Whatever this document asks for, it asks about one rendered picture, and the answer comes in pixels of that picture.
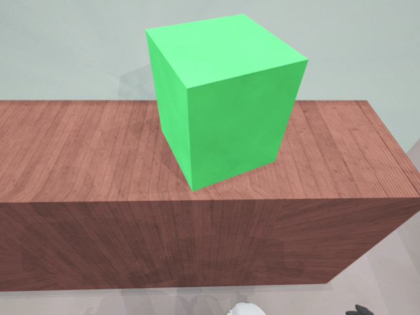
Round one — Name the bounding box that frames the pedestal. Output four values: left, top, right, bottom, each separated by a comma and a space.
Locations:
0, 100, 420, 291

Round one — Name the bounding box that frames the carton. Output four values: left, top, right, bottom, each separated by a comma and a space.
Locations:
146, 14, 308, 191

